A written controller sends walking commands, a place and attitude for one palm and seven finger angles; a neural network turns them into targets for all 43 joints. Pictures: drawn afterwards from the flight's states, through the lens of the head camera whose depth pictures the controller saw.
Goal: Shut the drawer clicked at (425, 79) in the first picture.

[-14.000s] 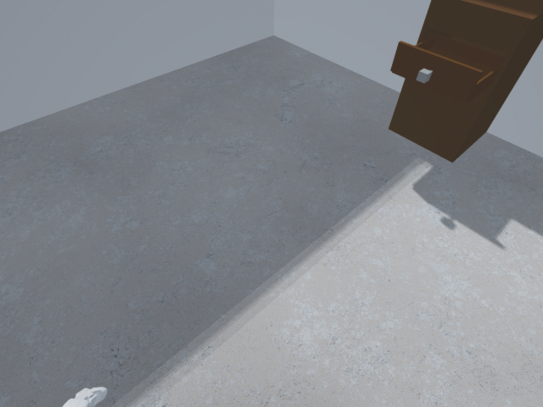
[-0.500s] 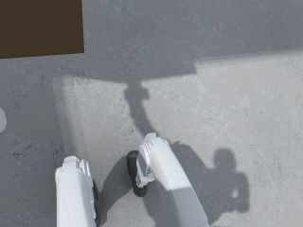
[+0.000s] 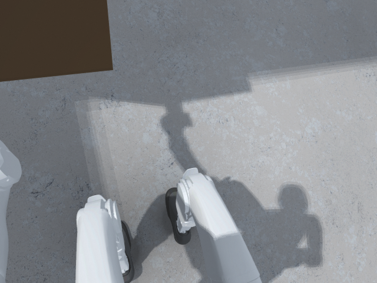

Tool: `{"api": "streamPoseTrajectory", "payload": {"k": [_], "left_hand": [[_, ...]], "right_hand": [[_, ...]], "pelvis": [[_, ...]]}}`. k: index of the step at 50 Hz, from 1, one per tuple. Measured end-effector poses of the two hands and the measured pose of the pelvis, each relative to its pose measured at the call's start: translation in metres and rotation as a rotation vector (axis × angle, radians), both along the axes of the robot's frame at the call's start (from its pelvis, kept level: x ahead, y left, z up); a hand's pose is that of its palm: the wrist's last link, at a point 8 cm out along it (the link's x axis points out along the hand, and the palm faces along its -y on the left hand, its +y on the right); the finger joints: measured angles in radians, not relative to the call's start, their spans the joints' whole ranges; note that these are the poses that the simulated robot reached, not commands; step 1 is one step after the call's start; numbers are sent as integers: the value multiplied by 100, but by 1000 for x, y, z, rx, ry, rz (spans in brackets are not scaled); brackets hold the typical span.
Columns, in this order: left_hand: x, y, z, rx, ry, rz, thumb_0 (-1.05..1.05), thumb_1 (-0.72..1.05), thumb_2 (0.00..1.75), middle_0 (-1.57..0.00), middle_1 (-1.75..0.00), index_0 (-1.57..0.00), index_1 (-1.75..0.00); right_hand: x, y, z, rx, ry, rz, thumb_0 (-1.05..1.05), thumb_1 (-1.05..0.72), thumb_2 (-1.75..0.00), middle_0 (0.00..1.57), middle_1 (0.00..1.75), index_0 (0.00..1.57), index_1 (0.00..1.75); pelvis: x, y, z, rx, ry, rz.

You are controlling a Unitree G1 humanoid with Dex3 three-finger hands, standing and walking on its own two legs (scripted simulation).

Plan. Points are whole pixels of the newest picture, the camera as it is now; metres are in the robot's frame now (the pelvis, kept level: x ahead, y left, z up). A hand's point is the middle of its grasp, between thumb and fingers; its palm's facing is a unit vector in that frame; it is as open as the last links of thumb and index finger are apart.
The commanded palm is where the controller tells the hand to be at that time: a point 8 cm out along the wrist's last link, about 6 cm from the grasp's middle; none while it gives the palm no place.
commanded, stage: pull the fist back off the drawer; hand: left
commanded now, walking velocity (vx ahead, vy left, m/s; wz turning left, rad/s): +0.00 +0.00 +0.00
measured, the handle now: out of the picture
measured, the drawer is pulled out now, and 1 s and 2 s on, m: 0.00 0.00 0.00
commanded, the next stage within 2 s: draw the hand back to the body in 0.22 s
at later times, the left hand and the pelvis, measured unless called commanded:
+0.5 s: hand out of the picture +0.55 +0.22 +0.07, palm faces +0.06 -1.00 -0.07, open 3.2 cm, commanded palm +0.50 +0.24 +0.11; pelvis +0.04 +0.00 +0.06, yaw +2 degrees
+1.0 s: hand out of the picture +0.38 +0.24 +0.23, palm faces +0.21 -0.94 -0.25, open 3.2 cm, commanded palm +0.34 +0.28 +0.27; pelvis +0.10 +0.01 +0.22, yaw +6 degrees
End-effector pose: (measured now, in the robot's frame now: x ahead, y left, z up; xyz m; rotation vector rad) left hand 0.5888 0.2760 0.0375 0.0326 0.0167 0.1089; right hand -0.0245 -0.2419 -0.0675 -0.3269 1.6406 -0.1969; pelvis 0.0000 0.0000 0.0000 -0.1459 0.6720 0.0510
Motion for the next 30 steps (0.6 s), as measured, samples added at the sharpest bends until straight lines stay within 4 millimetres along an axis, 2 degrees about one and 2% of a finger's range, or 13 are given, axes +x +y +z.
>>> {"api": "streamPoseTrajectory", "payload": {"k": [4, 10, 16, 19, 21, 25, 30], "left_hand": [[-12, 8, -3, -1, 17, 11, 1, 85, 87, -140, -160, -141, -160], [-31, 13, -3, -4, 17, 0, 1, 88, 89, -140, -160, -140, -160], [-31, 6, 1, -20, 2, -4, 1, 89, 90, -140, -160, -140, -160], [-30, 2, 7, -12, -24, -9, 1, 89, 90, -140, -160, -140, -160], [-36, 1, 16, 7, -51, -17, 1, 89, 90, -140, -160, -140, -160], [-67, -1, 38, 40, -28, -47, 1, 90, 90, -139, -160, -139, -160], [-121, 2, 78, 26, 47, -20, 2, 90, 90, -139, -160, -139, -160]], "right_hand": [[23, -3, 2, 11, -22, 26, 0, -90, -90, 20, 30, 21, 30], [71, -13, 8, 5, -84, 90, 0, -90, -90, 20, 30, 21, 30], [115, -25, 12, -32, -157, 159, 0, -90, -90, 20, 30, 21, 30], [130, -28, 13, -40, -187, 164, 0, -90, -90, 20, 30, 21, 30], [137, -26, 15, -28, -209, 144, 0, -90, -90, 20, 30, 20, 30], [151, -13, 26, 45, -254, 98, 0, -90, -90, 20, 30, 20, 30], [177, 9, 58, 133, -347, 109, 0, -90, -90, 20, 30, 20, 30]], "pelvis": [[9, 1, 8, 5, 0, 3], [22, 1, 21, 10, -4, 20], [30, 0, 26, 8, -8, 40], [33, 0, 27, 7, -10, 40], [35, 0, 32, 9, -17, 34], [40, 0, 56, 25, -51, 23], [49, -2, 100, 52, -112, 30]]}}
